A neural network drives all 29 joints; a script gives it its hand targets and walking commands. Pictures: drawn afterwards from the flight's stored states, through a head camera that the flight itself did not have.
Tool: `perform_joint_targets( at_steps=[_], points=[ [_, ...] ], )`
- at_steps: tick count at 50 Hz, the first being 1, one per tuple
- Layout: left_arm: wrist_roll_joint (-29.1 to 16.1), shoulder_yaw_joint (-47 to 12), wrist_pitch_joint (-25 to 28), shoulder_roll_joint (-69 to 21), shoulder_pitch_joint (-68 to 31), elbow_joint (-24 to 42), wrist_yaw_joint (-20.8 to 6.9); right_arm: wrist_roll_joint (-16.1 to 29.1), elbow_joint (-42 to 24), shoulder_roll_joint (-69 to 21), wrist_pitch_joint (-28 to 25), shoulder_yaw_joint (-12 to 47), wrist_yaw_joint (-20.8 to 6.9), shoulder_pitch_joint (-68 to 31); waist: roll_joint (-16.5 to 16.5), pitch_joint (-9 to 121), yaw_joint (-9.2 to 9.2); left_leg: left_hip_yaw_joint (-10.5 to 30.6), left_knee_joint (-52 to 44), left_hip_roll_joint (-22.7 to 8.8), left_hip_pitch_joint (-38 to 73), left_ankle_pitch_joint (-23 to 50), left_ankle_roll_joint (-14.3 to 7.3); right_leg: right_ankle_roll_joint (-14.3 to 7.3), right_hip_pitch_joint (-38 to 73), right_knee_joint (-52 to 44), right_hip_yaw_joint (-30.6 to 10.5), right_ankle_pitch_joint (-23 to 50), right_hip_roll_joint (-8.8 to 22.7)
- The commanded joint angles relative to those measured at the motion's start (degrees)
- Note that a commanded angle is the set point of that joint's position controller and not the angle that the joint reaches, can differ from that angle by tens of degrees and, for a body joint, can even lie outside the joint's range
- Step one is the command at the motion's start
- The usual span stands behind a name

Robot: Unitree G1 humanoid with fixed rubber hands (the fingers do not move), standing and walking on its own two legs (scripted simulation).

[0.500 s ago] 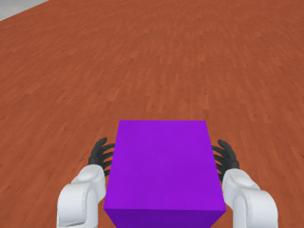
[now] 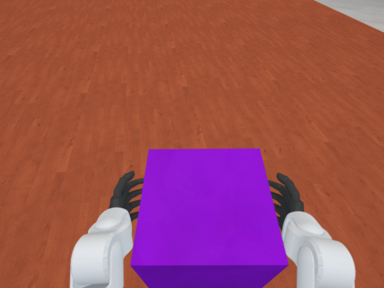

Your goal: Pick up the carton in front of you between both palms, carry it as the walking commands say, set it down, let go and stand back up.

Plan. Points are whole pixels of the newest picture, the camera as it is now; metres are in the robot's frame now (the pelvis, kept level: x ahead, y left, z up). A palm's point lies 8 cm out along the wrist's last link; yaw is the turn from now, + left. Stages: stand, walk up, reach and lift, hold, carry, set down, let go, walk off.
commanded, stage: carry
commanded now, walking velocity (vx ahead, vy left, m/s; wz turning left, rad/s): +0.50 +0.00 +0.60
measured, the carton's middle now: (204, 226) +0.25 -0.02 +0.03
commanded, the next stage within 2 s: none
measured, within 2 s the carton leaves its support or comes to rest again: neither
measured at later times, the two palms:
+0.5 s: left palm (99, 125) +0.52 +0.24 +0.07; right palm (205, 107) +0.60 -0.05 +0.07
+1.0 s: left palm (94, 67) +0.83 +0.33 +0.09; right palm (175, 57) +0.91 +0.04 +0.09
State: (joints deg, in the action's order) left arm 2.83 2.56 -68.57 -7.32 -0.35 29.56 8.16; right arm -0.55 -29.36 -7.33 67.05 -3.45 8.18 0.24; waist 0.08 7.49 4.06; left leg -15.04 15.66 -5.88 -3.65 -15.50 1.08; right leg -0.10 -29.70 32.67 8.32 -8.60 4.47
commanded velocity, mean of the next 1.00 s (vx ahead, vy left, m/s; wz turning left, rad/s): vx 0.50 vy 0.00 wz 0.20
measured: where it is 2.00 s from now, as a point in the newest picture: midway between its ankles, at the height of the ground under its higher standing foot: (143, 147)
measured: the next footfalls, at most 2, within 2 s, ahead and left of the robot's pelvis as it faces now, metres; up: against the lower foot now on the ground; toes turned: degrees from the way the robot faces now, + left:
right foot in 0.08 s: +0.20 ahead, -0.13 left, +0.00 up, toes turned -8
left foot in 0.52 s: +0.49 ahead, +0.16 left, +0.00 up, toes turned +25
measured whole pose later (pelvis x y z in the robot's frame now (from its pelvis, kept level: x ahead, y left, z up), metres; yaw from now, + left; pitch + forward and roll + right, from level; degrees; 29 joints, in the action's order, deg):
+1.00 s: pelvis +0.65 +0.12 -0.02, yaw +17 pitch +3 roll -1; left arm 2.6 2.6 -68.9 -7.3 0.3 32.1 8.1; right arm -2.0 -31.8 -7.4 67.2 -2.3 7.3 1.1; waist 0.5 5.9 0.4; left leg -8.0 11.1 -0.5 7.7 -21.6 -0.9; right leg 0.2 -31.2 29.8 11.4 -2.9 4.8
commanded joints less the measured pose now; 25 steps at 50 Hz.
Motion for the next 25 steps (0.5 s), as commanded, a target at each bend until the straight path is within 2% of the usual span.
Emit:
perform_joint_targets(
  at_steps=[1, 2, 3, 4, 5, 6, 7, 9, 10, 11, 14, 18, 20, 22, 23, 24, 25],
  points=[
    [-12.1, -32.2, 0.0, -39.9, -18.1, 2.3, -3.4, 15.2, -4.4, -37.2, 1.7, 35.9, -6.5, -21.8, 7.7, 6.2, -3.75, 6.0, 5.9, -8.2, -0.1, 20.3, -4.7, 0.1, 15.7, -10.8, 6.6, 0.6, -3.2],
    [-12.5, -32.2, -0.1, -40.0, -17.9, 2.0, -3.4, 14.6, -4.3, -36.6, 2.0, 35.6, -6.1, -21.2, 4.7, 10.5, -4.66, 3.4, 16.4, -5.6, -6.4, 22.3, -2.6, -1.2, 28.5, -10.9, 4.1, -1.0, -1.3],
    [-12.5, -32.0, -0.2, -39.0, -17.1, 1.7, -3.5, 14.1, -4.8, -36.1, 2.4, 35.0, -6.0, -21.6, -6.9, 16.1, -6.13, 2.7, 34.1, -1.3, -19.0, 9.5, 0.1, -4.9, 41.0, -14.3, -14.1, -7.5, 12.1],
    [-12.9, -32.4, 0.0, -39.2, -17.4, 1.1, -3.7, 13.9, -4.9, -36.7, 2.7, 35.2, -6.0, -21.9, -18.9, 14.7, -5.77, 5.6, 44.6, 4.2, -33.8, -12.5, 0.5, -10.5, 45.7, -18.9, -31.2, -0.7, 22.0],
    [-13.6, -32.9, 0.2, -41.0, -18.9, 2.3, -4.1, 14.5, -4.9, -37.7, 2.6, 36.2, -6.3, -23.0, -13.7, 12.0, -5.79, 11.9, 51.9, 0.9, -38.3, -14.6, -1.1, -12.3, 44.1, -18.6, -30.3, 7.0, 23.5],
    [-15.0, -34.2, 0.7, -43.8, -20.5, 3.8, -4.9, 14.8, -5.5, -40.2, 2.2, 36.9, -6.8, -23.3, -8.0, 11.7, -5.63, 13.0, 54.4, -0.9, -39.4, -12.8, -1.7, -10.7, 41.5, -17.1, -25.5, 10.8, 22.4],
    [-16.1, -35.4, 1.1, -46.3, -22.5, 4.9, -5.7, 14.2, -4.7, -42.8, 1.6, 36.8, -7.2, -23.2, -4.4, 11.3, -5.48, 14.0, 52.5, -2.1, -37.8, -9.4, -2.3, -7.8, 38.6, -17.2, -19.6, 11.2, 21.6],
    [-18.2, -37.5, 2.4, -49.9, -25.2, 7.1, -7.1, 13.6, -5.1, -46.8, 0.3, 37.3, -7.6, -23.8, -5.6, 9.9, -5.45, 13.4, 45.0, -2.6, -35.4, -3.6, -2.1, -4.1, 35.2, -20.9, -10.9, 6.3, 18.7],
    [-18.9, -38.2, 2.7, -50.1, -25.1, 7.2, -7.6, 12.8, -4.9, -47.4, -0.2, 37.2, -7.5, -23.1, -7.6, 9.2, -5.44, 12.0, 42.9, -2.0, -35.4, -1.6, -2.0, -3.3, 34.6, -21.6, -8.1, 7.6, 18.1],
    [-19.1, -38.4, 2.9, -49.5, -24.4, 6.8, -7.9, 11.7, -4.6, -47.4, -0.5, 36.9, -7.2, -22.1, -8.8, 8.7, -5.3, 11.1, 40.7, -1.6, -35.9, -0.1, -2.0, -3.3, 35.2, -22.1, -5.8, 8.3, 17.7],
    [-19.6, -38.4, 2.9, -46.5, -22.5, 7.1, -8.3, 9.7, -4.6, -45.2, -0.7, 35.8, -6.1, -19.3, -9.1, 5.2, -5.03, 8.2, 31.4, -0.4, -36.2, 5.6, -2.3, -2.9, 36.5, -21.9, 1.9, 12.3, 16.0],
    [-18.5, -36.7, 2.0, -41.5, -20.9, 7.6, -7.3, 9.9, -5.8, -41.8, 0.3, 35.7, -5.0, -19.2, -9.7, 0.7, -5.0, 1.5, 20.0, 2.9, -30.4, 12.4, -3.7, -1.6, 34.3, -20.5, 10.1, 17.2, 14.3],
    [-17.5, -35.5, 1.4, -39.5, -20.2, 7.4, -6.6, 10.7, -6.2, -40.1, 1.0, 35.8, -4.9, -19.7, -11.0, 1.1, -4.93, -0.2, 17.5, 5.1, -25.2, 12.1, -4.8, -1.0, 35.1, -16.1, 11.8, 28.7, 13.6],
    [-16.6, -34.8, 0.8, -38.2, -20.5, 7.7, -6.0, 11.7, -5.9, -39.1, 1.4, 35.7, -4.9, -19.9, -12.1, 3.7, -4.11, -2.0, 14.9, 8.7, -15.7, 11.6, -5.9, 0.3, 34.7, -6.0, 13.7, 41.6, 12.3],
    [-16.3, -34.6, 0.5, -37.8, -21.2, 7.7, -5.9, 12.0, -5.1, -39.1, 1.6, 35.3, -4.9, -19.5, -9.5, 7.2, -2.52, -3.2, 10.8, 10.6, -4.5, 11.7, -6.8, 1.6, 30.9, 5.1, 15.3, 39.8, 9.7],
    [-16.0, -34.6, 0.1, -37.1, -22.1, 7.6, -5.8, 12.2, -4.7, -39.3, 1.7, 34.8, -5.0, -20.0, -4.0, 10.8, -1.24, 3.7, 9.9, 5.7, 9.0, 9.0, -8.2, 2.8, 19.8, 17.7, 13.5, 26.3, 7.7],
    [-16.2, -34.9, -0.3, -37.7, -21.7, 8.3, -5.9, 12.2, -4.2, -37.8, 1.7, 34.2, -5.0, -20.6, 13.4, 12.7, -2.58, 33.0, 5.6, -11.0, 17.0, 11.2, -14.4, 5.2, 4.0, 34.9, 10.3, -5.3, 1.1]
  ],
)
